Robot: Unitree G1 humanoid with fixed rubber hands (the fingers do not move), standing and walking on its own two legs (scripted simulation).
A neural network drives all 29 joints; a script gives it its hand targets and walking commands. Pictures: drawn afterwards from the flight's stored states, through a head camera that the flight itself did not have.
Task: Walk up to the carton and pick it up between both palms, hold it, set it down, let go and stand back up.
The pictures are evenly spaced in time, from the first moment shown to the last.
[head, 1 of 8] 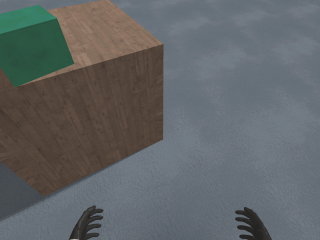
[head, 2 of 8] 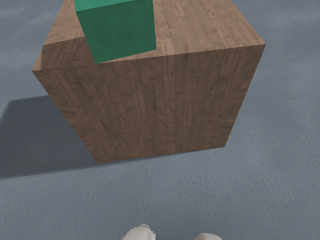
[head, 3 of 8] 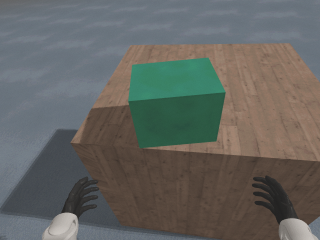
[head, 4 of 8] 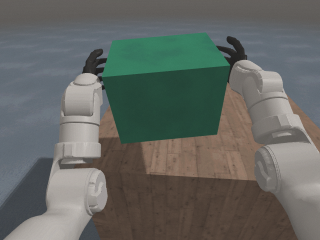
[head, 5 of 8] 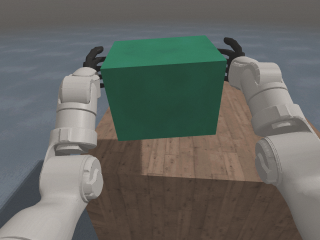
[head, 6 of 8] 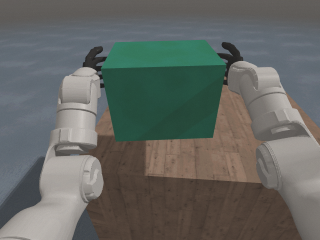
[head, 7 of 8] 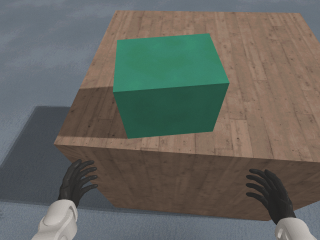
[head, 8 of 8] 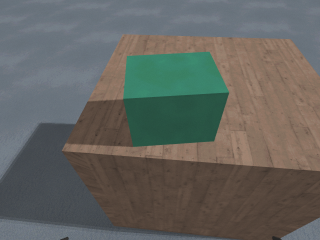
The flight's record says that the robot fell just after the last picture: no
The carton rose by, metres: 0.22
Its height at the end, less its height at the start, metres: +0.00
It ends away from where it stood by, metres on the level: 0.04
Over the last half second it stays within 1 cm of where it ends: yes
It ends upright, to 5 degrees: yes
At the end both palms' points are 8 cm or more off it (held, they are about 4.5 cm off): yes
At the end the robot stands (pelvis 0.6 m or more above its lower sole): yes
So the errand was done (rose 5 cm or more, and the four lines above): yes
